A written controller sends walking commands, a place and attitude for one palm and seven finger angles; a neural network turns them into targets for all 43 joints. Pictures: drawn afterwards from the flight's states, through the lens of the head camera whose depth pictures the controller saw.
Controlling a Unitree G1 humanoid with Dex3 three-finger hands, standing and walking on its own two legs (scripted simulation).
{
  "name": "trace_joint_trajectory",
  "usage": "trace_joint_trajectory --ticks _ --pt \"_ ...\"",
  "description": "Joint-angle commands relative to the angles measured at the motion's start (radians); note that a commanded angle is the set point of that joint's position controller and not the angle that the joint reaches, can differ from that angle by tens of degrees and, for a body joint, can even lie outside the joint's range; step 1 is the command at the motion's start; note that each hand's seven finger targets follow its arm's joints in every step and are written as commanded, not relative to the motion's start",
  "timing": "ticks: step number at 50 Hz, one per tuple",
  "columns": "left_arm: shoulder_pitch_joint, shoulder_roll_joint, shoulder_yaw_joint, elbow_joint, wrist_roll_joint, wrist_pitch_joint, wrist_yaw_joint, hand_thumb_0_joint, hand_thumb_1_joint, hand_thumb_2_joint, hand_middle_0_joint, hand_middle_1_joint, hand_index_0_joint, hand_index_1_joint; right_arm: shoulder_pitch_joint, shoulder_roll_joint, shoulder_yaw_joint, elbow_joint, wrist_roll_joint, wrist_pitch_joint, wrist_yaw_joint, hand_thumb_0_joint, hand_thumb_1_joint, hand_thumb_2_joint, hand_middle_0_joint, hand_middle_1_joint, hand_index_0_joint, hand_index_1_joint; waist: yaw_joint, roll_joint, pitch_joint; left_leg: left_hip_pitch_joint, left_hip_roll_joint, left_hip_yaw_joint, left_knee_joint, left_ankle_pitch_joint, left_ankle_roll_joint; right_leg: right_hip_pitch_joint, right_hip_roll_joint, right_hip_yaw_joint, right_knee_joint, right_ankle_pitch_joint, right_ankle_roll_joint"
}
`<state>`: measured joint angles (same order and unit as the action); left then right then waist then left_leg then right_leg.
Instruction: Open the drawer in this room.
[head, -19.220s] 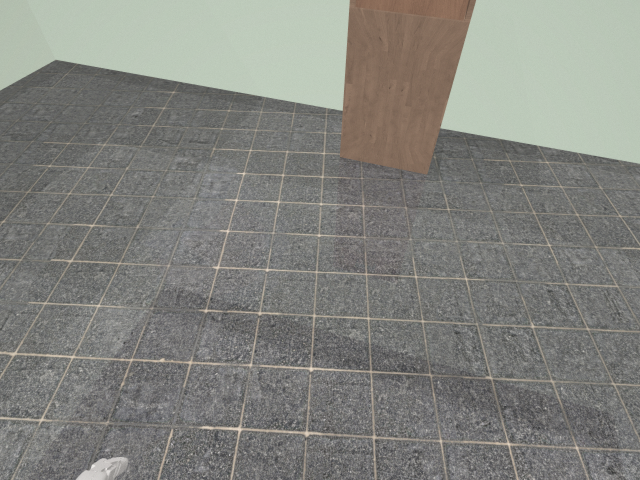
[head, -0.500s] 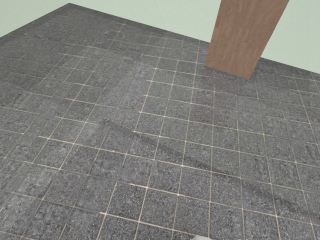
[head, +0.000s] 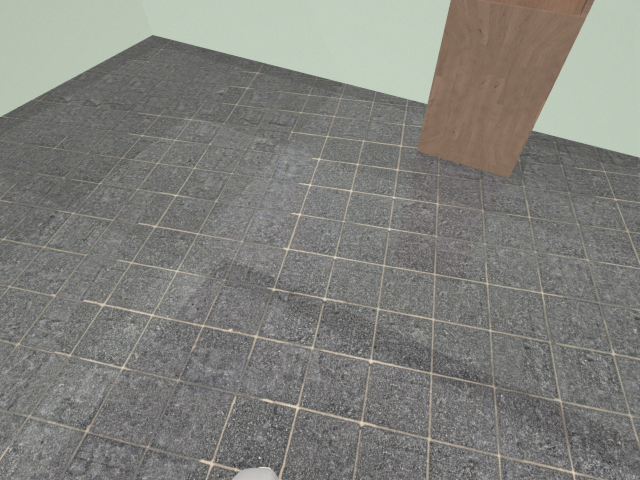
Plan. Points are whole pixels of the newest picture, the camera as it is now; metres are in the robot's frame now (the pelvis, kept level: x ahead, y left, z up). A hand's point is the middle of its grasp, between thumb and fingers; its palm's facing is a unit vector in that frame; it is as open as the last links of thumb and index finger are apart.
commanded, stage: turn or walk to find it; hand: left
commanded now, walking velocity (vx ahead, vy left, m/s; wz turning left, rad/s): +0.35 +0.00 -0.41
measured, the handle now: out of the picture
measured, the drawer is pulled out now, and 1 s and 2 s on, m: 0.00 0.00 0.00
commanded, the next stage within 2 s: stand and wait in 1.10 s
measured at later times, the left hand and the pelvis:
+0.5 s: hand (256, 346) +0.34 +0.16 -0.15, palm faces -0.24 -0.94 -0.25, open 7.4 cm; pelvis +0.16 -0.01 -0.01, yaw -13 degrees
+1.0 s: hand (294, 336) +0.37 +0.10 -0.18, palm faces -0.15 -0.97 -0.20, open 7.3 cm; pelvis +0.34 -0.09 +0.00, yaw -14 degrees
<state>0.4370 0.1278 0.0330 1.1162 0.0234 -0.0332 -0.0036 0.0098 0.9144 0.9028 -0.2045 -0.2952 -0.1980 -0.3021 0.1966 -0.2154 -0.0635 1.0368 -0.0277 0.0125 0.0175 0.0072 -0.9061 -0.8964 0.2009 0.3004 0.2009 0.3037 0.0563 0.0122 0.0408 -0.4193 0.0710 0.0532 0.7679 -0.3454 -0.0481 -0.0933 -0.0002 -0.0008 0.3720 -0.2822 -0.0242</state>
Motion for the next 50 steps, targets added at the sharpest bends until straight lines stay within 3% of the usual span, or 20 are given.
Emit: trace_joint_trajectory --ticks 1,3,4,5,6,8,12,19,23,25,26,27,28,29,30,32,34,36,47,50 --pt "-0.028 0.201 0.053 -0.043 -0.002 -0.019 0.01 0.0 0.9 0.9 -0.2 -0.3 -0.2 -0.3 -0.069 -0.033 0.002 -0.104 0.013 -0.066 -0.01 0.0 -0.9 -0.9 0.2 0.3 0.2 0.3 -0.04 -0.145 0.012 0.114 -0.021 0.035 -0.213 0.072 0.003 -0.075 -0.217 0.227 -0.071 0.124 -0.125" --pt "-0.07 0.166 0.051 -0.054 -0.008 -0.012 0.005 0.0 0.9 0.9 -0.2 -0.3 -0.2 -0.3 0.104 -0.088 -0.012 -0.04 0.015 -0.083 -0.03 0.0 -0.9 -0.9 0.2 0.3 0.2 0.3 -0.12 -0.022 -0.042 0.468 0.004 0.012 -0.353 0.105 0.015 -0.291 -0.125 0.158 0.117 0.069 -0.071" --pt "-0.054 0.112 0.044 -0.071 -0.013 -0.01 -0.005 0.0 0.9 0.9 -0.2 -0.3 -0.2 -0.3 0.22 -0.182 -0.04 -0.011 0.005 -0.087 -0.039 0.0 -0.9 -0.9 0.2 0.3 0.2 0.3 -0.158 0.214 -0.104 0.645 0.216 -0.247 -0.411 -0.056 0.069 -0.479 -0.015 0.057 0.369 -0.101 -0.029" --pt "-0.079 0.083 0.035 -0.104 -0.012 -0.013 -0.006 0.0 0.9 0.9 -0.2 -0.3 -0.2 -0.3 0.325 -0.25 -0.052 0.004 -0.003 -0.079 -0.041 0.0 -0.9 -0.9 0.2 0.3 0.2 0.3 -0.185 0.32 -0.101 0.627 0.405 -0.453 -0.545 -0.196 0.147 -0.582 0.019 -0.041 0.609 -0.305 0.002" --pt "-0.125 0.115 0.039 -0.114 -0.002 -0.005 -0.001 0.0 0.9 0.9 -0.2 -0.3 -0.2 -0.3 0.285 -0.22 -0.046 0.001 -0.001 -0.072 -0.04 0.0 -0.9 -0.9 0.2 0.3 0.2 0.3 -0.178 0.281 -0.058 0.506 0.428 -0.487 -0.604 -0.338 0.169 -0.599 -0.029 0.002 0.751 -0.287 -0.004" --pt "-0.171 0.108 0.047 -0.109 0.004 0.006 -0.018 0.0 0.9 0.9 -0.2 -0.3 -0.2 -0.3 0.16 -0.126 -0.023 -0.038 0.001 -0.069 -0.039 0.0 -0.9 -0.9 0.2 0.3 0.2 0.3 -0.116 0.155 0.098 0.273 0.365 -0.352 -0.648 -0.346 0.163 -0.59 -0.099 -0.002 0.833 -0.146 -0.005" --pt "-0.123 0.066 0.053 -0.103 0.013 0.029 -0.028 0.0 0.9 0.9 -0.2 -0.3 -0.2 -0.3 0.144 -0.053 -0.011 -0.04 0.0 -0.096 -0.043 0.0 -0.9 -0.9 0.2 0.3 0.2 0.3 -0.054 0.085 0.074 0.234 0.275 -0.09 -0.629 -0.036 0.144 -0.565 -0.123 -0.012 0.848 0.038 0.023" --pt "-0.332 0.071 0.044 -0.202 0.008 0.036 -0.041 0.0 0.9 0.9 -0.2 -0.3 -0.2 -0.3 0.221 -0.064 -0.015 0.001 -0.003 -0.104 -0.038 0.0 -0.9 -0.9 0.2 0.3 0.2 0.3 -0.073 0.095 0.102 0.346 0.273 0.037 -0.611 0.215 0.178 -0.636 -0.154 -0.052 0.575 0.116 0.047" --pt "-0.401 0.08 0.035 -0.221 0.004 0.02 -0.042 0.0 0.9 0.9 -0.2 -0.3 -0.2 -0.3 0.24 -0.1 -0.022 0.026 -0.01 -0.093 -0.031 0.0 -0.9 -0.9 0.2 0.3 0.2 0.3 -0.089 0.11 0.083 0.358 0.266 0.103 -0.54 0.37 0.151 -0.451 -0.101 -0.123 0.321 0.096 0.021" --pt "-0.335 0.105 0.04 -0.201 0.005 0.012 -0.037 0.0 0.9 0.9 -0.2 -0.3 -0.2 -0.3 0.23 -0.117 -0.025 0.035 -0.008 -0.086 -0.03 0.0 -0.9 -0.9 0.2 0.3 0.2 0.3 -0.047 0.089 0.043 0.349 0.266 0.121 -0.428 0.531 0.132 -0.298 -0.067 -0.15 0.263 0.073 -0.005" --pt "-0.202 0.13 0.046 -0.159 0.007 0.002 -0.034 0.0 0.9 0.9 -0.2 -0.3 -0.2 -0.3 0.209 -0.125 -0.026 0.033 -0.003 -0.084 -0.029 0.0 -0.9 -0.9 0.2 0.3 0.2 0.3 0.018 0.058 -0.031 0.349 0.232 0.164 -0.27 0.623 0.107 -0.14 -0.031 -0.18 0.196 0.106 -0.016" --pt "-0.043 0.191 0.059 -0.102 0.012 -0.013 -0.027 0.0 0.9 0.9 -0.2 -0.3 -0.2 -0.3 0.212 -0.113 -0.021 0.034 0.002 -0.084 -0.022 0.0 -0.9 -0.9 0.2 0.3 0.2 0.3 0.086 -0.018 -0.13 0.242 0.174 0.191 -0.034 0.578 0.071 0.111 -0.038 -0.153 0.154 0.135 -0.028" --pt "0.089 0.317 0.091 -0.06 0.014 -0.028 -0.011 0.0 0.9 0.9 -0.2 -0.3 -0.2 -0.3 0.24 -0.038 -0.004 0.01 0.017 -0.087 -0.012 0.0 -0.9 -0.9 0.2 0.3 0.2 0.3 0.121 -0.272 -0.258 -0.039 0.067 0.195 0.291 0.072 0.037 0.375 -0.313 0.2 0.094 0.18 -0.107" --pt "0.12 0.38 0.092 -0.049 -0.013 -0.026 -0.003 0.0 0.9 0.9 -0.2 -0.3 -0.2 -0.3 0.182 -0.03 0.003 -0.04 0.026 -0.08 -0.017 0.0 -0.9 -0.9 0.2 0.3 0.2 0.3 0.101 -0.27 -0.253 -0.2 -0.015 0.079 0.526 -0.258 0.029 0.386 -0.472 0.48 -0.011 0.389 -0.19" --pt "0.04 0.367 0.093 -0.068 -0.015 -0.028 0.003 0.0 0.9 0.9 -0.2 -0.3 -0.2 -0.3 0.154 -0.035 0.001 -0.031 0.024 -0.078 -0.019 0.0 -0.9 -0.9 0.2 0.3 0.2 0.3 0.082 -0.246 -0.256 -0.23 0.03 -0.04 0.609 -0.183 0.035 0.315 -0.463 0.447 -0.022 0.366 -0.192" --pt "-0.127 0.26 0.061 -0.109 -0.018 -0.029 0.004 0.0 0.9 0.9 -0.2 -0.3 -0.2 -0.3 0.105 -0.035 -0.006 -0.022 0.013 -0.07 -0.019 0.0 -0.9 -0.9 0.2 0.3 0.2 0.3 0.013 -0.078 -0.082 -0.237 0.098 -0.058 0.593 -0.006 0.033 0.081 -0.384 0.292 -0.063 0.201 -0.154" --pt "-0.222 0.203 0.047 -0.125 -0.01 -0.035 0.009 0.0 0.9 0.9 -0.2 -0.3 -0.2 -0.3 0.177 -0.007 -0.005 0.01 0.001 -0.046 -0.014 0.0 -0.9 -0.9 0.2 0.3 0.2 0.3 -0.062 -0.094 -0.043 -0.127 0.114 -0.039 0.491 0.067 0.019 -0.111 -0.316 0.142 -0.13 0.081 -0.112" --pt "-0.231 0.176 0.041 -0.115 -0.004 -0.04 0.008 0.0 0.9 0.9 -0.2 -0.3 -0.2 -0.3 0.208 0.005 -0.003 0.02 -0.005 -0.031 -0.009 0.0 -0.9 -0.9 0.2 0.3 0.2 0.3 -0.089 -0.126 -0.022 -0.099 0.106 -0.011 0.404 0.095 0.003 -0.184 -0.272 0.075 -0.176 0.034 -0.105" --pt "-0.092 0.2 0.039 -0.054 -0.003 -0.055 0.006 0.0 0.9 0.9 -0.2 -0.3 -0.2 -0.3 -0.106 -0.007 -0.001 -0.115 0.001 -0.052 0.021 0.0 -0.9 -0.9 0.2 0.3 0.2 0.3 -0.015 -0.098 0.07 -0.144 0.078 0.028 -0.063 0.158 0.012 -0.01 -0.296 0.066 -0.201 0.071 -0.138" --pt "-0.078 0.208 0.042 -0.042 0.0 -0.048 0.009 0.0 0.9 0.9 -0.2 -0.3 -0.2 -0.3 -0.109 -0.019 0.001 -0.12 0.003 -0.064 0.019 0.0 -0.9 -0.9 0.2 0.3 0.2 0.3 -0.027 -0.087 0.056 -0.039 0.053 0.051 -0.165 0.108 0.03 0.02 -0.301 0.058 -0.129 0.171 -0.128"
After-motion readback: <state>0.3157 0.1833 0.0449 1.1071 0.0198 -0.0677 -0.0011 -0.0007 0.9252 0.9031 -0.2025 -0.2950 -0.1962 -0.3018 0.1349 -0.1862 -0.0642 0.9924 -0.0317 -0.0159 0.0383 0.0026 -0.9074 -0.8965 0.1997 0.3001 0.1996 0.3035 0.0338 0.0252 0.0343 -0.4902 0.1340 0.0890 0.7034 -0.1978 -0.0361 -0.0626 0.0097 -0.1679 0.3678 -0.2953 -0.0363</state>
